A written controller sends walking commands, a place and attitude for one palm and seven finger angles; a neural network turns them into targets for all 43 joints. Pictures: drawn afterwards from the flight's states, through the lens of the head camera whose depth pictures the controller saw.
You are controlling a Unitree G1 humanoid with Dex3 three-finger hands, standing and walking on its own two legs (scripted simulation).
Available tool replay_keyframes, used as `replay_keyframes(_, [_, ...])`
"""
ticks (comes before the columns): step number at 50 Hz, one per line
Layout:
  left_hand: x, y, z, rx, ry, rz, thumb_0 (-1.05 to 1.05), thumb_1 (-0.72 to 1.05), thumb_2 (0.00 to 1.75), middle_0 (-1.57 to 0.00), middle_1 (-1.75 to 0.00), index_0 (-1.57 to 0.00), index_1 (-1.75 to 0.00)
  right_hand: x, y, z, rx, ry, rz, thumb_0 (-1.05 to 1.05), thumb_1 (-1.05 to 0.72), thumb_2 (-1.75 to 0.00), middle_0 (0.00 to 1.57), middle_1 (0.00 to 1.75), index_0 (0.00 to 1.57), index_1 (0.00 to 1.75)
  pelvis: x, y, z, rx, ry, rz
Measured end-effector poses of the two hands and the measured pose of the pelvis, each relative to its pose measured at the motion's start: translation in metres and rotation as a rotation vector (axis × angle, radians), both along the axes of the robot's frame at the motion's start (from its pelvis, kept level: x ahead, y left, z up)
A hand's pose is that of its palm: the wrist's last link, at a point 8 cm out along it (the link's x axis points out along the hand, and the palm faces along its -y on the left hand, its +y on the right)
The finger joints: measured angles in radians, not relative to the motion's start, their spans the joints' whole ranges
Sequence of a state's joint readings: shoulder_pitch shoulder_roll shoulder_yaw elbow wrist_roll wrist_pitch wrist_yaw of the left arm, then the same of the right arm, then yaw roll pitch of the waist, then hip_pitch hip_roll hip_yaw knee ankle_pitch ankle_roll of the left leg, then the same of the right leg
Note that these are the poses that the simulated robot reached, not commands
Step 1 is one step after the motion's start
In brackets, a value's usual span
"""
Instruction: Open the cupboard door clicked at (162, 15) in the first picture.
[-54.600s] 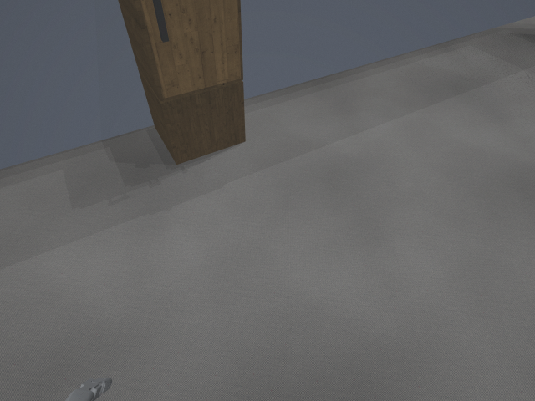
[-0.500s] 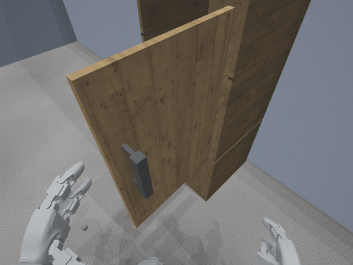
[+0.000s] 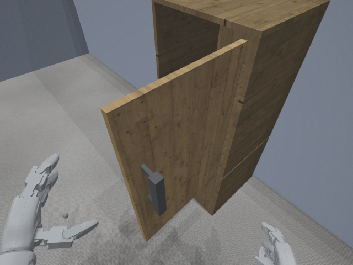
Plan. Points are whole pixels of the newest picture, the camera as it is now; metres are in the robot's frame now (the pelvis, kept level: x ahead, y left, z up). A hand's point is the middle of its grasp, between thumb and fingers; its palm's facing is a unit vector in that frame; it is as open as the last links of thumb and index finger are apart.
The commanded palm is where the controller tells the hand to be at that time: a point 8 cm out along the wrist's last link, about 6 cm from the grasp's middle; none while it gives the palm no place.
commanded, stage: draw the hand back to the body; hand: left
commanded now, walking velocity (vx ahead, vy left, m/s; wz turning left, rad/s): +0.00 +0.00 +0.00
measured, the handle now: (152, 189) +0.29 +0.10 +0.01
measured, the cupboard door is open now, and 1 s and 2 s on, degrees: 92 92 92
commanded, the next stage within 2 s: step back with the hand held close in 0.74 s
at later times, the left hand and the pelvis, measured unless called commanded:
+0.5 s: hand (35, 174) +0.21 +0.26 +0.18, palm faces +0.44 -0.81 -0.40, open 7.9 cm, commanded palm +0.15 +0.30 +0.19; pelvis +0.01 +0.00 +0.02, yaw -1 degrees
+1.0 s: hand (46, 177) +0.20 +0.24 +0.19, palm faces +0.41 -0.80 -0.44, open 7.4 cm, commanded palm +0.14 +0.27 +0.20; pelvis -0.01 -0.02 +0.02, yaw -2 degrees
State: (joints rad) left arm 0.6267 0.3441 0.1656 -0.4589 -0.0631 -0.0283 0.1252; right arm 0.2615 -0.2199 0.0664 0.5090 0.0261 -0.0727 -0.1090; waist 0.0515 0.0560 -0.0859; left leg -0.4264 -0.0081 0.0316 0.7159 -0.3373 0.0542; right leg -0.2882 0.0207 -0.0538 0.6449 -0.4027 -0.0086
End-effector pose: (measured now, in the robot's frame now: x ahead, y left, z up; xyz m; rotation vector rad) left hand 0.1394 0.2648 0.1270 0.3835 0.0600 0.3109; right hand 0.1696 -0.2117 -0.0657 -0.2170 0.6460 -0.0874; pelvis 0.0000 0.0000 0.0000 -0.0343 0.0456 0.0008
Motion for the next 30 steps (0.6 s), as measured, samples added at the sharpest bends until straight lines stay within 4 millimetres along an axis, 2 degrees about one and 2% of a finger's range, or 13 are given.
replay_keyframes(5, [0.011, 0.011, 0.025, 0.046, -0.070, 0.015, -0.01, 0.15, 0.58, -0.18, -0.30, -0.18, -0.30, 0.005, 0.005, 0.004, 0.009, 0.004, 0.008, 0.02, -0.90, -0.90, 0.20, 0.30, 0.20, 0.30, 0.006, 0.005, 0.007, 0.007, -0.027, -0.007])
replay_keyframes(9, [0.018, 0.020, 0.035, 0.060, -0.096, 0.028, 0.00, 0.29, 0.64, -0.19, -0.30, -0.18, -0.30, 0.009, 0.006, 0.008, 0.012, 0.008, 0.009, 0.02, -0.90, -0.90, 0.20, 0.30, 0.20, 0.30, 0.009, 0.007, 0.012, 0.012, -0.045, -0.013])
replay_keyframes(14, [0.025, 0.027, 0.047, 0.077, -0.132, 0.042, 0.00, 0.46, 0.71, -0.20, -0.30, -0.19, -0.30, 0.012, 0.003, 0.014, 0.005, 0.006, 0.017, 0.02, -0.90, -0.90, 0.20, 0.30, 0.20, 0.30, 0.010, 0.007, 0.016, 0.015, -0.062, -0.017])
replay_keyframes(21, [0.027, 0.033, 0.076, 0.132, -0.223, 0.063, 0.00, 0.70, 0.82, -0.21, -0.30, -0.20, -0.30, 0.014, -0.004, 0.017, 0.003, 0.010, 0.019, 0.02, -0.90, -0.90, 0.20, 0.30, 0.20, 0.30, 0.009, 0.003, 0.021, 0.019, -0.079, -0.020])
replay_keyframes(24, [0.026, 0.033, 0.074, 0.121, -0.218, 0.078, 0.00, 0.78, 0.85, -0.21, -0.30, -0.20, -0.30, 0.012, -0.008, 0.016, 0.009, 0.020, 0.014, 0.02, -0.90, -0.90, 0.20, 0.30, 0.20, 0.30, 0.007, 0.000, 0.022, 0.020, -0.085, -0.022])
replay_keyframes(30, [0.022, 0.022, 0.055, 0.065, -0.146, 0.076, 0.01, 0.86, 0.89, -0.21, -0.30, -0.20, -0.30, 0.004, -0.018, 0.014, 0.003, 0.046, 0.006, 0.02, -0.90, -0.90, 0.20, 0.30, 0.20, 0.30, 0.005, -0.007, 0.023, 0.023, -0.093, -0.022])
